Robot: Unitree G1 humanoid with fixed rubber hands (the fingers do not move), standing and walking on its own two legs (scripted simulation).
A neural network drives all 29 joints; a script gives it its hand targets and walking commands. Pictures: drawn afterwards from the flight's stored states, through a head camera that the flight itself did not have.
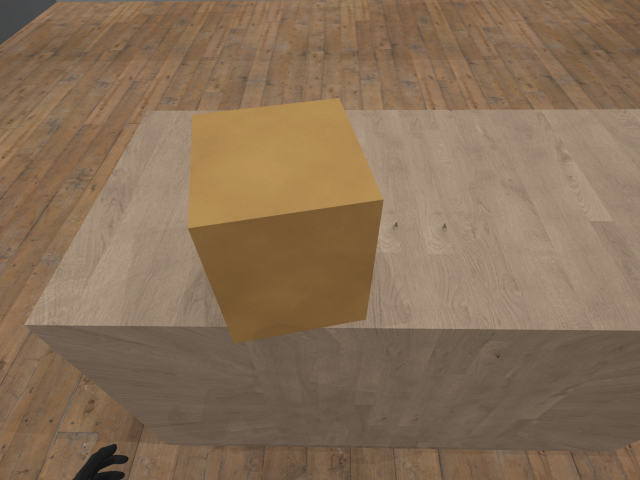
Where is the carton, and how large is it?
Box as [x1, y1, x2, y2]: [188, 98, 383, 343]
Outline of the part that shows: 338,98 192,115 188,229 234,343 365,319 383,199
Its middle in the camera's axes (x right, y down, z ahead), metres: -0.05 -0.02 +0.56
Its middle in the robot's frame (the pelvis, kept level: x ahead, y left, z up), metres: +0.44 +0.08 +0.07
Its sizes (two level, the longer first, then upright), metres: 0.210 0.200 0.250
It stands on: a pedestal, 0.71 m high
